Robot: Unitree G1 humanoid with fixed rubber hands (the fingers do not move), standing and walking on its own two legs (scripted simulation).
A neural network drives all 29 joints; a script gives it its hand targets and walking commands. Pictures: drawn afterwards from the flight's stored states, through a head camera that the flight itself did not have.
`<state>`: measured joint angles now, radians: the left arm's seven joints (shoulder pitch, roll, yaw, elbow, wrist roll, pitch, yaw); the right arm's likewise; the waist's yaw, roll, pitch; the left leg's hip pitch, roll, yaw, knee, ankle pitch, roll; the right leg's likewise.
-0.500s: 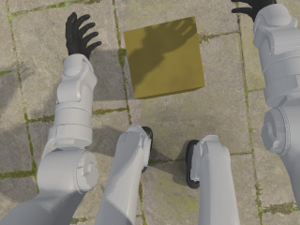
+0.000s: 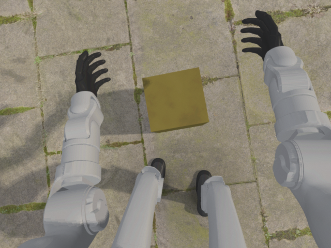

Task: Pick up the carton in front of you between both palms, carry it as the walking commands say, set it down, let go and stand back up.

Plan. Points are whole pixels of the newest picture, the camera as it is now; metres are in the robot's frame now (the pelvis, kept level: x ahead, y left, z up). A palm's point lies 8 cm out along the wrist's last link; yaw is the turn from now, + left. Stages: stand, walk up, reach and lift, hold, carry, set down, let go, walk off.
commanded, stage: let go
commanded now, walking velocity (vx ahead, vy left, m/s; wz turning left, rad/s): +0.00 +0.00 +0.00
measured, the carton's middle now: (176, 104) +0.47 +0.06 -0.51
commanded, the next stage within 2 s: stand in 1.30 s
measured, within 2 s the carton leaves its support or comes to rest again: neither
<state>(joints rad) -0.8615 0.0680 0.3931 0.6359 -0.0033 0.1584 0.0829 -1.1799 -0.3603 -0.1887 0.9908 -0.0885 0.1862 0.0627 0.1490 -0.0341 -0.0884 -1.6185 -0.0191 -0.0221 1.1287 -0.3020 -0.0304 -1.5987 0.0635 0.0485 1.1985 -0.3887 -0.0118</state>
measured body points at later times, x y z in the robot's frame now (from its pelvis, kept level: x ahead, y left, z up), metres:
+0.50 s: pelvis +0.07 +0.03 +0.11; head +0.23 +0.01 +0.53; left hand +0.31 +0.26 +0.02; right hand +0.38 -0.18 +0.00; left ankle +0.09 +0.13 -0.60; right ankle +0.05 -0.10 -0.60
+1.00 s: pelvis +0.10 +0.00 +0.14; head +0.11 +0.00 +0.59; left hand +0.27 +0.23 +0.06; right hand +0.26 -0.24 +0.06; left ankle +0.09 +0.13 -0.60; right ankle +0.05 -0.10 -0.60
